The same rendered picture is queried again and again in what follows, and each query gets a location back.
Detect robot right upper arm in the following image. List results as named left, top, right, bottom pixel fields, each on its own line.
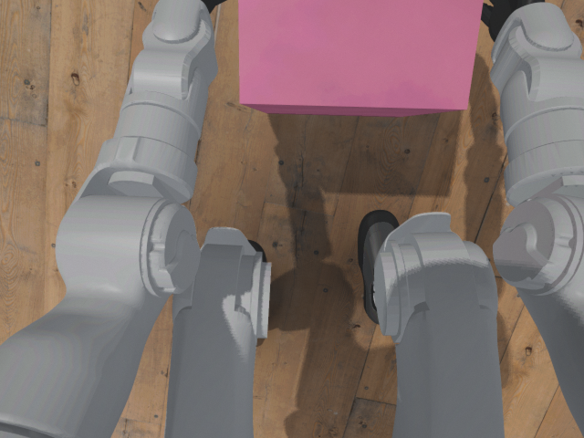
left=493, top=193, right=584, bottom=437

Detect robot left forearm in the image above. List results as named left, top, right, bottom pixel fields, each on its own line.
left=55, top=0, right=218, bottom=273

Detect robot right shin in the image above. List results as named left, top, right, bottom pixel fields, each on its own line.
left=373, top=212, right=498, bottom=317

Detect right robot hand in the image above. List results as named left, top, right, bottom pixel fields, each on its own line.
left=481, top=0, right=545, bottom=42

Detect carton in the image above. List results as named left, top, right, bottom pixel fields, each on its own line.
left=238, top=0, right=484, bottom=118

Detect robot right forearm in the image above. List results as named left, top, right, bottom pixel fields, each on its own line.
left=490, top=2, right=584, bottom=208

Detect right robot foot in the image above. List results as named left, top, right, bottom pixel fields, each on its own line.
left=358, top=210, right=399, bottom=325

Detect robot left upper arm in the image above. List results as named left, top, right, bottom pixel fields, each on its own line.
left=0, top=194, right=201, bottom=438

